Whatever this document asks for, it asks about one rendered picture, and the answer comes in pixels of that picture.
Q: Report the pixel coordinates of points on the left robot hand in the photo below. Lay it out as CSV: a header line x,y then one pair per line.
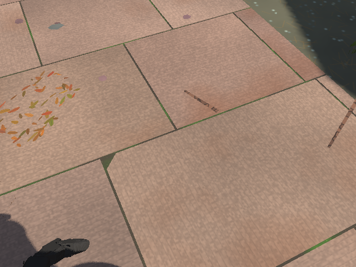
x,y
55,251

